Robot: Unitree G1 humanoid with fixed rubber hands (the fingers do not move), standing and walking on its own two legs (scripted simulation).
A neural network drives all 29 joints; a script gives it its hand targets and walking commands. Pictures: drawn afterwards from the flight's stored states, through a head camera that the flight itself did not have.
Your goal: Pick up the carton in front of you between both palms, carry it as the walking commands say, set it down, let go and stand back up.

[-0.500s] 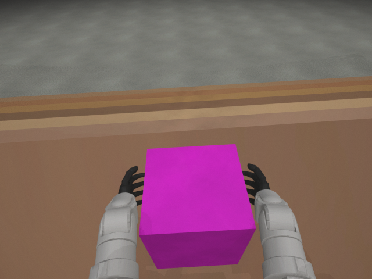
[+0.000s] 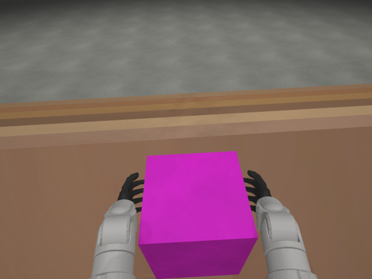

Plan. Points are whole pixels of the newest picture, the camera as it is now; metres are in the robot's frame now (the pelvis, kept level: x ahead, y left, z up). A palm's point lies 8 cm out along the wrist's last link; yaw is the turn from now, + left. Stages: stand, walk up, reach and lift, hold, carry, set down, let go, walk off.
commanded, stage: reach and lift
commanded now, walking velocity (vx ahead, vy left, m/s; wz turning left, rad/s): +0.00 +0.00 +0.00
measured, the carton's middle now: (194, 217) +0.30 +0.00 -0.04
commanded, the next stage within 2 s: hold in 0.12 s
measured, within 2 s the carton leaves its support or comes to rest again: neither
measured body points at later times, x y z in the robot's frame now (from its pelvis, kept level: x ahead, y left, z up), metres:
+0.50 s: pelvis -0.01 +0.00 +0.00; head -0.06 +0.00 +0.44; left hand +0.29 +0.15 +0.04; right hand +0.28 -0.15 +0.04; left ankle +0.01 +0.13 -0.74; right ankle +0.01 -0.13 -0.74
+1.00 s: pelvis +0.14 +0.00 -0.01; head +0.10 +0.01 +0.44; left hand +0.41 +0.15 +0.07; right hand +0.40 -0.15 +0.07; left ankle +0.07 +0.11 -0.69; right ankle +0.12 -0.09 -0.75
